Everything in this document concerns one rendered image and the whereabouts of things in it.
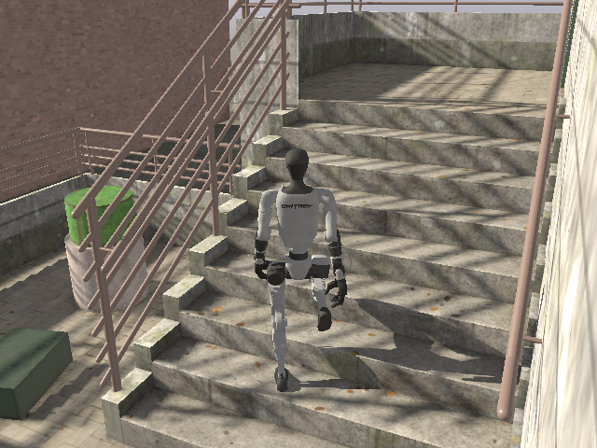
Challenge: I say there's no robot right upper arm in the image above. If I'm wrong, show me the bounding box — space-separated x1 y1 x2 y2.
317 189 338 243

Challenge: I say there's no left robot thigh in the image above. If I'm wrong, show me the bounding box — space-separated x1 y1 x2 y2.
267 261 287 331

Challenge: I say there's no robot right forearm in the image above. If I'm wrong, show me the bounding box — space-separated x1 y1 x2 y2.
328 229 346 280

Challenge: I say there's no robot left forearm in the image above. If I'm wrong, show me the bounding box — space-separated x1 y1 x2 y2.
254 228 268 265

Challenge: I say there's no robot left upper arm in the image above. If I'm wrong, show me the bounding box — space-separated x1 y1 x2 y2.
257 189 278 242

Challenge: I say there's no robot right hand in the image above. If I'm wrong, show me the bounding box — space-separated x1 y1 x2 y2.
325 278 347 308

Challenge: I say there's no robot left hand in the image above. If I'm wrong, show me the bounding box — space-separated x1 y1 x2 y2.
255 260 272 280

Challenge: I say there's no right robot shin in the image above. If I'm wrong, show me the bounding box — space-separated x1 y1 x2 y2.
312 278 326 310

